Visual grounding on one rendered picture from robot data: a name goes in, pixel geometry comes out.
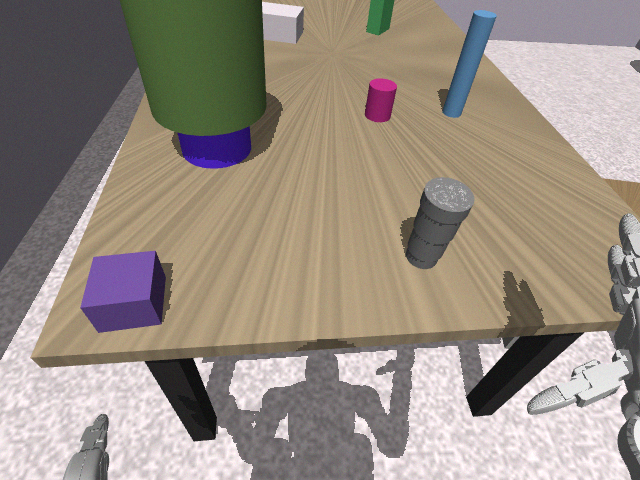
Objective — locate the left robot hand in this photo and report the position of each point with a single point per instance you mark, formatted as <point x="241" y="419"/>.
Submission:
<point x="92" y="462"/>

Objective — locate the table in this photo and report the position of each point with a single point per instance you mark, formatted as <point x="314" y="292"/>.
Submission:
<point x="302" y="245"/>

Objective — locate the chair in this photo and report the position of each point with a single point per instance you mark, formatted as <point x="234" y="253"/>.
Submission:
<point x="630" y="194"/>

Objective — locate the potted plant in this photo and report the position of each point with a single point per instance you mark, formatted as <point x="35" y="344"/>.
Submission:
<point x="203" y="69"/>

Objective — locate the right robot arm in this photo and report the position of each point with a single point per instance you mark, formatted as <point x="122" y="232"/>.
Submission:
<point x="629" y="434"/>

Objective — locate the right robot hand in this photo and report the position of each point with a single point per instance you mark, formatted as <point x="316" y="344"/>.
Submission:
<point x="593" y="380"/>

